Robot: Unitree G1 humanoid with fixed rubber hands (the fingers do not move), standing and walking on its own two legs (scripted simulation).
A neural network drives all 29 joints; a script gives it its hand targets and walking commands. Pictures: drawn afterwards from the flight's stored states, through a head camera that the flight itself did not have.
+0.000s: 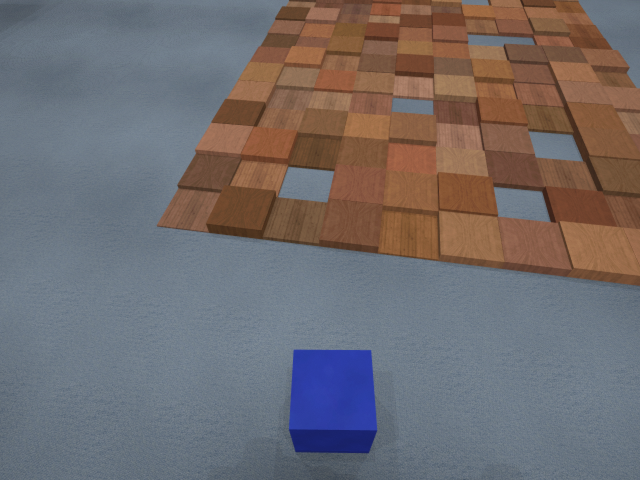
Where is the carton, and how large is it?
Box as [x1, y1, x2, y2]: [289, 350, 376, 452]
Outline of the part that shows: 294,350 289,430 295,451 368,452 376,432 370,350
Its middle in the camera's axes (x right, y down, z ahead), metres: +0.04 +0.46 +1.08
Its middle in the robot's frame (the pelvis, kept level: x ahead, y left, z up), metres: +0.40 +0.00 -0.65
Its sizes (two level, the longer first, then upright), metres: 0.210 0.200 0.250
